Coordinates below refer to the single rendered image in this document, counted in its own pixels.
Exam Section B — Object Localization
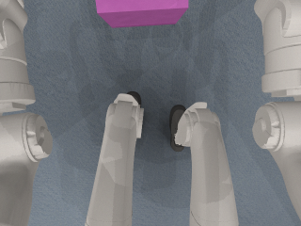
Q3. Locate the robot right thigh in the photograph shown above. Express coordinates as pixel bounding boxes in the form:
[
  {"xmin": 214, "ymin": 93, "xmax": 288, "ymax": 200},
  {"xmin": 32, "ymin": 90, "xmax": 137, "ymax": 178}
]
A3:
[{"xmin": 181, "ymin": 108, "xmax": 239, "ymax": 226}]

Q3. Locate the carton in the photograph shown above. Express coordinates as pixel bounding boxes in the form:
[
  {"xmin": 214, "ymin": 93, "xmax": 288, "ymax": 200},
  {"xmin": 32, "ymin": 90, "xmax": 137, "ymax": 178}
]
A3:
[{"xmin": 95, "ymin": 0, "xmax": 189, "ymax": 28}]

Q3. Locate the robot left thigh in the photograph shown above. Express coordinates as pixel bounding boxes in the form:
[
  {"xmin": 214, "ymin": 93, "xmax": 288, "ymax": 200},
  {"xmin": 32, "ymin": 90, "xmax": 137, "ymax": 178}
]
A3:
[{"xmin": 85, "ymin": 100, "xmax": 144, "ymax": 226}]

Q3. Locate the robot left forearm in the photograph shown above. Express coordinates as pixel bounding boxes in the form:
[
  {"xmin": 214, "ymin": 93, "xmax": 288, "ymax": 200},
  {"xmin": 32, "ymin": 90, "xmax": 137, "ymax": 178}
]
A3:
[{"xmin": 0, "ymin": 0, "xmax": 36, "ymax": 117}]

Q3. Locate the robot right forearm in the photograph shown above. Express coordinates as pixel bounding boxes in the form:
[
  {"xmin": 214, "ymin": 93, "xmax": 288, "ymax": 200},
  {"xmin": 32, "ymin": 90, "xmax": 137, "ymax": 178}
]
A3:
[{"xmin": 254, "ymin": 0, "xmax": 301, "ymax": 102}]

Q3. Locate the robot right upper arm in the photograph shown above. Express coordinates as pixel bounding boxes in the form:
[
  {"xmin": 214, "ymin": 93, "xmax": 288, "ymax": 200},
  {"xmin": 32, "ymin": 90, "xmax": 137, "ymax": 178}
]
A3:
[{"xmin": 252, "ymin": 101, "xmax": 301, "ymax": 220}]

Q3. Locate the robot thigh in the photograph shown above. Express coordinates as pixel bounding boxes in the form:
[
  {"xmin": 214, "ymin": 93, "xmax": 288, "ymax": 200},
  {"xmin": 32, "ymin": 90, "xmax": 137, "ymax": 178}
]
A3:
[
  {"xmin": 85, "ymin": 100, "xmax": 144, "ymax": 226},
  {"xmin": 181, "ymin": 108, "xmax": 239, "ymax": 226}
]

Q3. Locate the robot left upper arm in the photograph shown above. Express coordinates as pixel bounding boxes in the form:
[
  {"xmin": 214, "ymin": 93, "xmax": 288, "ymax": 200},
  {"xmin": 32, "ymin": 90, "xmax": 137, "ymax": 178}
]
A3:
[{"xmin": 0, "ymin": 112, "xmax": 53, "ymax": 226}]

